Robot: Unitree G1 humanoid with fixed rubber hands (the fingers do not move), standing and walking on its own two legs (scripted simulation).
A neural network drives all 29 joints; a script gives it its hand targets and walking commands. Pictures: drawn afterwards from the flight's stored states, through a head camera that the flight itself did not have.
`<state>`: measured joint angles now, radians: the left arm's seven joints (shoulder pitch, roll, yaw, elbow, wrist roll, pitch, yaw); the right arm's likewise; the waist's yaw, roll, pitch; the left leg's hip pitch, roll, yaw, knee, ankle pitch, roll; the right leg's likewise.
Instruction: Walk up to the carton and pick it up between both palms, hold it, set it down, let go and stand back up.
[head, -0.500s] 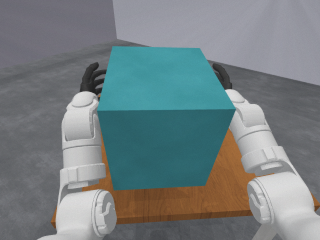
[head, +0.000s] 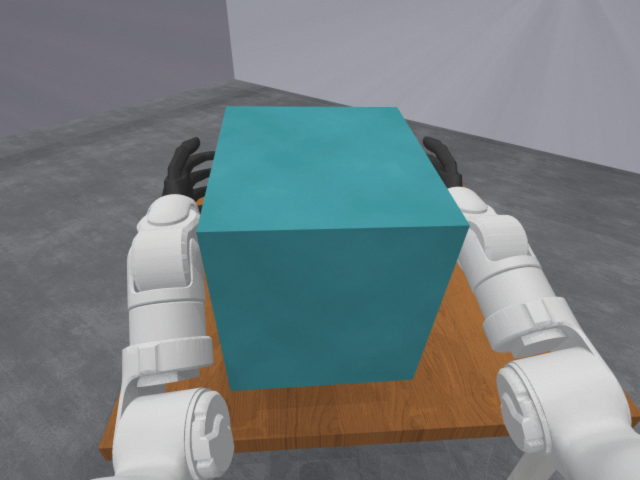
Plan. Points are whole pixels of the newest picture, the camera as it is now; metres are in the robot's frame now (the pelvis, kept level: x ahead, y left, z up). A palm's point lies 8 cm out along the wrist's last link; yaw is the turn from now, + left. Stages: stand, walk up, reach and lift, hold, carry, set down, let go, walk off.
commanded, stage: hold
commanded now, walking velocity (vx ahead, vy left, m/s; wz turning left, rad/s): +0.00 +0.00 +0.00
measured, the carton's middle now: (318, 241) +0.35 +0.00 +0.20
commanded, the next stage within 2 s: none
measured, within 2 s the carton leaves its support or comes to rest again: neither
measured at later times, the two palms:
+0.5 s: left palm (180, 199) +0.36 +0.15 +0.26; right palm (444, 195) +0.36 -0.16 +0.25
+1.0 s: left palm (181, 196) +0.37 +0.15 +0.26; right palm (446, 192) +0.36 -0.16 +0.25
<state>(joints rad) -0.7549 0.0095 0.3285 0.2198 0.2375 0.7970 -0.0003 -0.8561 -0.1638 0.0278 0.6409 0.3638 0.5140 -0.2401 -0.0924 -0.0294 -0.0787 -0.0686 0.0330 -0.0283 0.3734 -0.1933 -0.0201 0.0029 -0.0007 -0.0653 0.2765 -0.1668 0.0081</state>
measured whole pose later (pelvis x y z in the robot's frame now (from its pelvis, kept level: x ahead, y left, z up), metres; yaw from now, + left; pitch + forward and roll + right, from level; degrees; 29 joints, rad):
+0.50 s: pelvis +0.00 +0.00 +0.00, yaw -1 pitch -6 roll -1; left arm -0.78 0.01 0.34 0.21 0.24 0.79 0.00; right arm -0.86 -0.16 0.02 0.62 0.35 0.51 -0.24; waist -0.08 -0.03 -0.08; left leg -0.08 0.03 -0.02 0.36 -0.18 -0.02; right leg -0.01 0.00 -0.06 0.27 -0.16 0.01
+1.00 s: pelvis -0.01 +0.00 +0.00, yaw -1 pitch -5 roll -1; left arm -0.81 0.02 0.34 0.27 0.24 0.80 0.00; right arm -0.91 -0.16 -0.01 0.68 0.33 0.53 -0.23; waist -0.08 -0.03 -0.09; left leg -0.09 0.03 -0.02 0.35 -0.17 -0.02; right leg -0.03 0.00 -0.05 0.28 -0.15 0.01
